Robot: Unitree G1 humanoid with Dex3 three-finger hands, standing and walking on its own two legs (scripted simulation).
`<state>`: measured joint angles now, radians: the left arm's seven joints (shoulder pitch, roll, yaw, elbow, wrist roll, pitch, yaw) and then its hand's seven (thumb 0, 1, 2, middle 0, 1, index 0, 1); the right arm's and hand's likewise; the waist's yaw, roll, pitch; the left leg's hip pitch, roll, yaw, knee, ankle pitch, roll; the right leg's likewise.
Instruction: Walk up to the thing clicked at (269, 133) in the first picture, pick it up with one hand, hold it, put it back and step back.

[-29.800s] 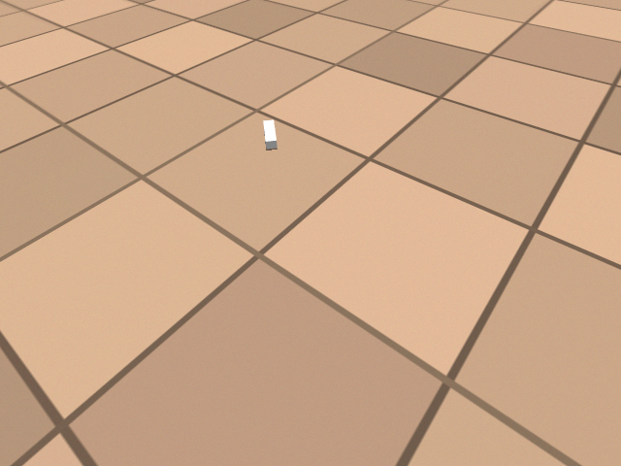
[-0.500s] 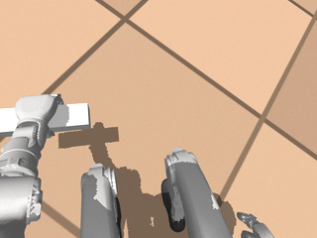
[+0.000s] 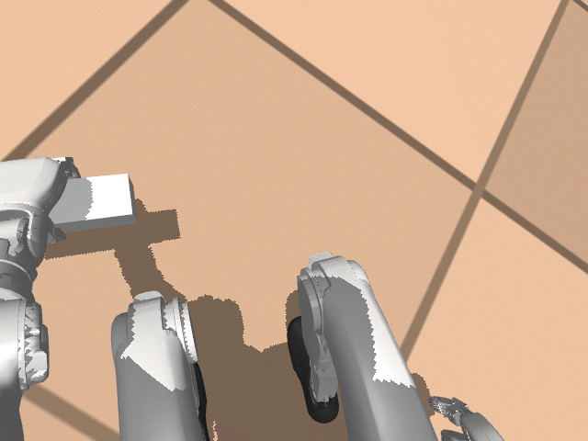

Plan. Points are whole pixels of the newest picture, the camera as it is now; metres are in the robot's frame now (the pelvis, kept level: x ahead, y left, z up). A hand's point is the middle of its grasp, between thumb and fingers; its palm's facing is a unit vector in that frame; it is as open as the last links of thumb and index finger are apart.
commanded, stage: crouch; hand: left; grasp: from above
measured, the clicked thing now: (48, 208) +0.47 +0.27 -0.20
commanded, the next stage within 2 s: lower in 0.28 s
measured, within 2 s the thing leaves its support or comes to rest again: rests again in 1.76 s
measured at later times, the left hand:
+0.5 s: hand (51, 208) +0.48 +0.27 -0.21, palm faces -0.47 -0.04 -0.88, open 9.5 cm
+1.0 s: hand (67, 214) +0.48 +0.27 -0.27, palm faces -0.45 -0.05 -0.89, open 9.4 cm
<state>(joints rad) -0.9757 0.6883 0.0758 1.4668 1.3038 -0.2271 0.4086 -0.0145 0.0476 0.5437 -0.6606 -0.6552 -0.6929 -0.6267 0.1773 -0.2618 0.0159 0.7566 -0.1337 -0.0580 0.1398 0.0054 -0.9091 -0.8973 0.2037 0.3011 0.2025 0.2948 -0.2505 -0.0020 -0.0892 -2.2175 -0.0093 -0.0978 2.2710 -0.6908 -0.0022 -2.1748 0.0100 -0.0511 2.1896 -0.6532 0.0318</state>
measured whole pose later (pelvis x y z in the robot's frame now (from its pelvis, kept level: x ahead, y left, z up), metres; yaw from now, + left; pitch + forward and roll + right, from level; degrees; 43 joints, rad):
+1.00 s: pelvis +0.00 +0.00 -0.06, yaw -4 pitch +33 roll -10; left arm -1.04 0.87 0.12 1.64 1.35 -0.24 0.54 -0.01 0.08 0.49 -0.70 -0.57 -0.73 -0.54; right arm 0.15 -0.28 0.15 0.74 -0.20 -0.12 0.18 0.00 -0.90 -0.89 0.20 0.30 0.20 0.30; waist -0.34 -0.06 0.03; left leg -2.37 -0.01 -0.16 2.50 -0.72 0.00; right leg -2.30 0.03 -0.10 2.37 -0.65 0.05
